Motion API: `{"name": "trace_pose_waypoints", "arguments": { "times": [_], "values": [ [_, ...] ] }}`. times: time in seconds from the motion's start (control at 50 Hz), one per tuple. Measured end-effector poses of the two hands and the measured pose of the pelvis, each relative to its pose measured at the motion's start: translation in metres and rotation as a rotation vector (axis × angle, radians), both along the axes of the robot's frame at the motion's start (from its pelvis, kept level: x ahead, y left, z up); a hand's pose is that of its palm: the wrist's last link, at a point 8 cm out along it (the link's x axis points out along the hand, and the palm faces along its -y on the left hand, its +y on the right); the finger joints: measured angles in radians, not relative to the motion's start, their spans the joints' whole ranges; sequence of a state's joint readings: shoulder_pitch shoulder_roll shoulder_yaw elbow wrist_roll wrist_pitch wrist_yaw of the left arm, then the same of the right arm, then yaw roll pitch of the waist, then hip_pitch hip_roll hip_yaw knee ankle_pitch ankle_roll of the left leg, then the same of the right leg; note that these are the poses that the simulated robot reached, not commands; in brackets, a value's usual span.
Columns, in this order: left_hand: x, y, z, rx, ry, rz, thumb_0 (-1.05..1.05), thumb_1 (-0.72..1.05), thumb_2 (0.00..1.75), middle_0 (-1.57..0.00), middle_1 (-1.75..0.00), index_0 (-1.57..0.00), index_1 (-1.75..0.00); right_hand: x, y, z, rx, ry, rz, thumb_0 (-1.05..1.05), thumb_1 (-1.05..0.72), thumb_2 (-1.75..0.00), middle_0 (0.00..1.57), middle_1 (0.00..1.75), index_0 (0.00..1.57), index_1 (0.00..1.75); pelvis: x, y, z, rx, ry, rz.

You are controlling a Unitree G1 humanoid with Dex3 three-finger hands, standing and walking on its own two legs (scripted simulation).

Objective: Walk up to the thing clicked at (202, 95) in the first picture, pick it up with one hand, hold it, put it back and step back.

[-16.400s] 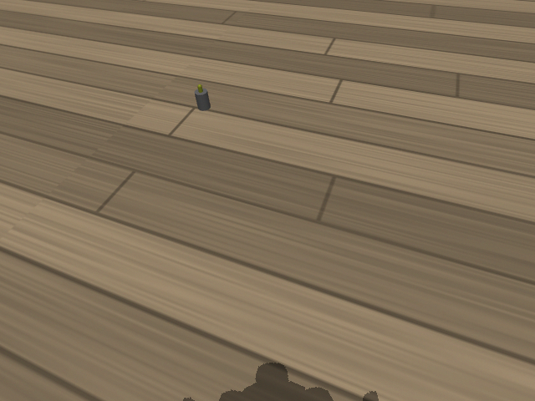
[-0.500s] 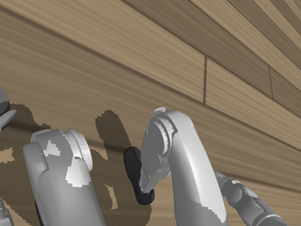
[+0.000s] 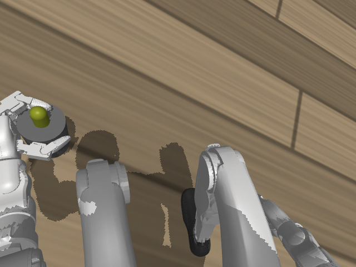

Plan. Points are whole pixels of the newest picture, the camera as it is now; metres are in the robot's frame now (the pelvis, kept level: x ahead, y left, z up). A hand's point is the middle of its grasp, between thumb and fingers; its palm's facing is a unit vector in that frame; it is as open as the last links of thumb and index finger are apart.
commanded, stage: settle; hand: left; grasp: from the side
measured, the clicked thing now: (44, 128) +0.40 +0.27 -0.13
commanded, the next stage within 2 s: lift in 1.06 s
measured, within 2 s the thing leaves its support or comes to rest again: neither
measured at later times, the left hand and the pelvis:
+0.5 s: hand (48, 109) +0.41 +0.25 -0.04, palm faces +0.21 -0.97 -0.09, open 9.2 cm; pelvis +0.01 -0.02 +0.02, yaw +5 degrees
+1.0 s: hand (39, 101) +0.41 +0.25 -0.01, palm faces +0.24 -0.97 -0.09, open 9.3 cm; pelvis +0.01 -0.02 +0.04, yaw +6 degrees
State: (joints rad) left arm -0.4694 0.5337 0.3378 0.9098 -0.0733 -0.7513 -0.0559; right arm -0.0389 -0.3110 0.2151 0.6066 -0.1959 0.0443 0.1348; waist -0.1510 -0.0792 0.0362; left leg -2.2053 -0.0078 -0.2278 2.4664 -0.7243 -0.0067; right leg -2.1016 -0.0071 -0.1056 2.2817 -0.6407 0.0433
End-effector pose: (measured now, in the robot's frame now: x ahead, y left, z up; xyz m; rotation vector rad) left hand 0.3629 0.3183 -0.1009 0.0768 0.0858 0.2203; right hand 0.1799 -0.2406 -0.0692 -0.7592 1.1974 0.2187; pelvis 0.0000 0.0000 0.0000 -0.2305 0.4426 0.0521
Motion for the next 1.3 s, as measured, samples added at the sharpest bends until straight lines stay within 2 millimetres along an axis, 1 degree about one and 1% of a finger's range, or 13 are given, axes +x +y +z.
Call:
{"name": "trace_pose_waypoints", "arguments": {
  "times": [0.12, 0.28, 0.38, 0.48, 0.6, 0.7, 0.84, 1.0, 1.16, 1.3],
  "values": [
    [0.004, -0.005, 0.018, -0.016, -0.002, 0.020, 0.00, -0.39, 0.93, -0.63, -0.91, -0.92, -1.10, -0.003, -0.004, -0.009, 0.042, 0.004, -0.068, 0.00, -0.90, -0.90, 0.21, 0.30, 0.20, 0.30, 0.003, -0.003, 0.004, 0.025, 0.037, 0.009],
    [0.010, -0.011, 0.039, 0.020, 0.023, 0.001, 0.00, -0.40, 0.94, -0.63, -0.92, -0.92, -1.12, -0.016, -0.013, -0.021, 0.086, 0.035, -0.160, 0.01, -0.91, -0.90, 0.21, 0.30, 0.20, 0.30, 0.007, -0.011, 0.011, 0.064, 0.080, 0.017],
    [0.013, -0.017, 0.052, 0.018, 0.038, -0.002, 0.00, -0.42, 0.96, -0.62, -0.93, -0.92, -1.13, -0.021, -0.019, -0.023, 0.105, 0.037, -0.206, 0.01, -0.91, -0.90, 0.21, 0.30, 0.20, 0.30, 0.010, -0.015, 0.016, 0.084, 0.101, 0.019],
    [0.015, -0.024, 0.062, -0.001, 0.041, 0.003, 0.00, -0.43, 0.97, -0.62, -0.95, -0.91, -1.14, -0.020, -0.027, -0.020, 0.111, 0.024, -0.233, 0.01, -0.92, -0.90, 0.21, 0.30, 0.20, 0.30, 0.013, -0.020, 0.023, 0.101, 0.117, 0.020],
    [0.016, -0.032, 0.068, -0.008, 0.059, -0.003, 0.00, -0.43, 0.97, -0.62, -0.95, -0.91, -1.14, -0.011, -0.036, -0.012, 0.109, -0.020, -0.250, 0.01, -0.92, -0.90, 0.21, 0.30, 0.20, 0.30, 0.014, -0.023, 0.030, 0.113, 0.129, 0.018],
    [0.013, -0.034, 0.073, -0.018, 0.060, 0.008, 0.00, -0.43, 0.97, -0.62, -0.95, -0.91, -1.14, -0.004, -0.039, -0.005, 0.107, -0.051, -0.248, 0.01, -0.92, -0.90, 0.21, 0.30, 0.20, 0.30, 0.014, -0.024, 0.034, 0.121, 0.133, 0.020],
    [0.011, -0.029, 0.085, -0.008, 0.040, 0.034, 0.00, -0.45, 0.99, -0.62, -0.96, -0.91, -1.15, 0.001, -0.037, -0.002, 0.114, -0.074, -0.246, 0.01, -0.92, -0.90, 0.21, 0.30, 0.20, 0.30, 0.013, -0.025, 0.039, 0.127, 0.134, 0.024],
    [0.014, -0.020, 0.100, -0.001, 0.042, 0.031, 0.00, -0.45, 1.00, -0.62, -0.97, -0.92, -1.15, -0.004, -0.030, -0.002, 0.138, -0.067, -0.263, 0.01, -0.93, -0.90, 0.21, 0.30, 0.20, 0.30, 0.013, -0.022, 0.045, 0.130, 0.141, 0.031],
    [0.009, -0.023, 0.098, -0.007, 0.076, 0.018, 0.00, -0.46, 1.00, -0.62, -0.97, -0.91, -1.15, -0.010, -0.028, 0.001, 0.152, -0.066, -0.278, 0.01, -0.92, -0.90, 0.21, 0.30, 0.20, 0.30, 0.012, -0.022, 0.048, 0.134, 0.145, 0.031],
    [0.003, -0.028, 0.096, -0.027, 0.082, 0.015, 0.00, -0.46, 1.00, -0.62, -0.97, -0.91, -1.15, -0.009, -0.029, 0.007, 0.148, -0.075, -0.275, 0.01, -0.93, -0.90, 0.21, 0.30, 0.20, 0.30, 0.013, -0.023, 0.052, 0.136, 0.149, 0.032]
  ]
}}
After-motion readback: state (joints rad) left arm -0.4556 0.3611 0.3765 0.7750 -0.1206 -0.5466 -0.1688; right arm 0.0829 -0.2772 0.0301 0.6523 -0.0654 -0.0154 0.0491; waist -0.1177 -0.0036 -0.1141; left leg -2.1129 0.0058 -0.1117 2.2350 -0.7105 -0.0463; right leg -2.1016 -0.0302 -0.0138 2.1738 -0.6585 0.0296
